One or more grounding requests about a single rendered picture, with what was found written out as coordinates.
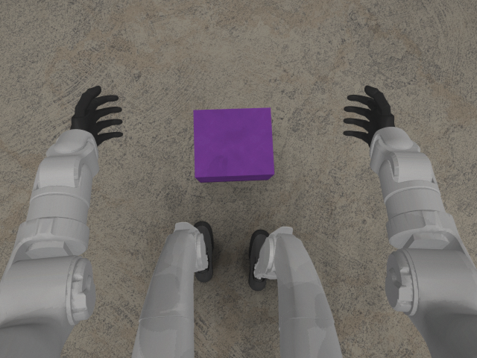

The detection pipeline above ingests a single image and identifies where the robot right forearm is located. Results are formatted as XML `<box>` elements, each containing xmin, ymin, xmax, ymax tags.
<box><xmin>370</xmin><ymin>127</ymin><xmax>477</xmax><ymax>274</ymax></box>

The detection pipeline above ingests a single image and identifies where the robot left upper arm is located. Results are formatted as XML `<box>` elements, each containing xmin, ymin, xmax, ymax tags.
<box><xmin>0</xmin><ymin>255</ymin><xmax>96</xmax><ymax>358</ymax></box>

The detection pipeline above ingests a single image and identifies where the robot right upper arm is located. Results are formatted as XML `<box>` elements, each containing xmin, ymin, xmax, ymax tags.
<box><xmin>385</xmin><ymin>248</ymin><xmax>477</xmax><ymax>358</ymax></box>

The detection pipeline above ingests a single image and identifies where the robot left forearm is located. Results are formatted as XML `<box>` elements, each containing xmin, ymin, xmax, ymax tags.
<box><xmin>0</xmin><ymin>129</ymin><xmax>99</xmax><ymax>294</ymax></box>

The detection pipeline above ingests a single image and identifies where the left robot thigh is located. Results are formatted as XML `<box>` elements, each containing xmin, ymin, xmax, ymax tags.
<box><xmin>131</xmin><ymin>229</ymin><xmax>205</xmax><ymax>358</ymax></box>

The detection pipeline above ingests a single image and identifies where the robot left hand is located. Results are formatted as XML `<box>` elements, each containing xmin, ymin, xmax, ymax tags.
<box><xmin>70</xmin><ymin>86</ymin><xmax>123</xmax><ymax>146</ymax></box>

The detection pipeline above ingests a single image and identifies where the robot right foot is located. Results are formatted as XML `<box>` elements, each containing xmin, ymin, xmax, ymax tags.
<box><xmin>248</xmin><ymin>230</ymin><xmax>269</xmax><ymax>291</ymax></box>

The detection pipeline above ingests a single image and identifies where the robot right hand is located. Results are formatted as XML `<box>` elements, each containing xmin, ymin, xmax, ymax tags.
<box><xmin>343</xmin><ymin>86</ymin><xmax>395</xmax><ymax>147</ymax></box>

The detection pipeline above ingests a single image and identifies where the carton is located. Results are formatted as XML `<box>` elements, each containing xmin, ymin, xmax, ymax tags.
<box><xmin>193</xmin><ymin>107</ymin><xmax>274</xmax><ymax>183</ymax></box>

